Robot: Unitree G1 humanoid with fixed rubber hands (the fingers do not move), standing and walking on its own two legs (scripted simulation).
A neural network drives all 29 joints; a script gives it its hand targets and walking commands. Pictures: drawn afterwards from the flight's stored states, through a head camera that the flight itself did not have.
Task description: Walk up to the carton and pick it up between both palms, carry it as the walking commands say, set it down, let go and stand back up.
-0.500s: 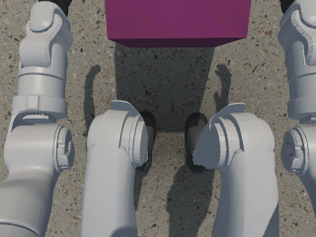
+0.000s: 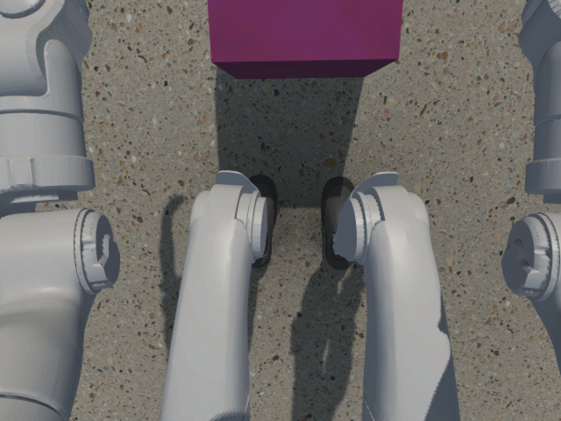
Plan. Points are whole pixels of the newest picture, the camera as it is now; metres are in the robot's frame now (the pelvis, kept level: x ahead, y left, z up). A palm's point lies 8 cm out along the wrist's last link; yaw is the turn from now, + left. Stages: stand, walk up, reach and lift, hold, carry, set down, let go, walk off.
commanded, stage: set down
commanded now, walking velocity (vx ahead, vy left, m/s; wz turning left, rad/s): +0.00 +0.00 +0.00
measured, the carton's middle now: out of the picture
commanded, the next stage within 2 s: let go in 0.66 s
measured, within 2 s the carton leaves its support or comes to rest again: neither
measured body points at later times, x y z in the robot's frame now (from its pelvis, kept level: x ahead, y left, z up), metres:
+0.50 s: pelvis +0.03 +0.00 +0.14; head +0.38 +0.01 +0.41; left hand +0.56 +0.25 +0.03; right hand +0.56 -0.21 +0.01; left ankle +0.14 +0.09 -0.45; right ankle +0.14 -0.09 -0.45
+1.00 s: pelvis +0.05 +0.00 +0.21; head +0.35 +0.00 +0.54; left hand +0.43 +0.23 +0.08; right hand +0.44 -0.23 +0.07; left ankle +0.14 +0.09 -0.45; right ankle +0.14 -0.09 -0.45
